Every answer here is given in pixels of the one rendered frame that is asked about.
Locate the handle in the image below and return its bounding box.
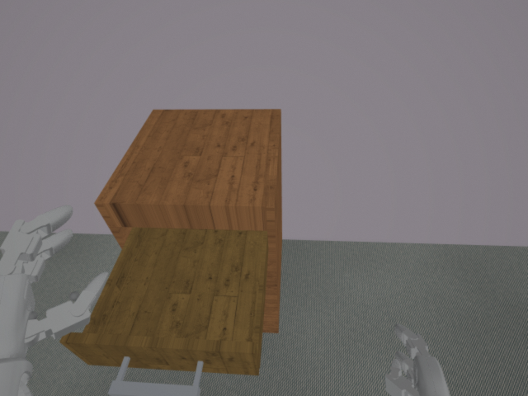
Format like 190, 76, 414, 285
108, 356, 204, 396

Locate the robot right hand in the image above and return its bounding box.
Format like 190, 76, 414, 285
385, 323, 450, 396

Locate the robot left forearm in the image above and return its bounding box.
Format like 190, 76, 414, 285
0, 357, 33, 396

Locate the cabinet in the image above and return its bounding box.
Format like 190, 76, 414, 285
94, 109, 282, 333

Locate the robot left hand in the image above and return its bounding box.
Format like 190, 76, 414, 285
0, 205, 109, 359

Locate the drawer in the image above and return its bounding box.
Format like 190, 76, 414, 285
59, 228, 268, 375

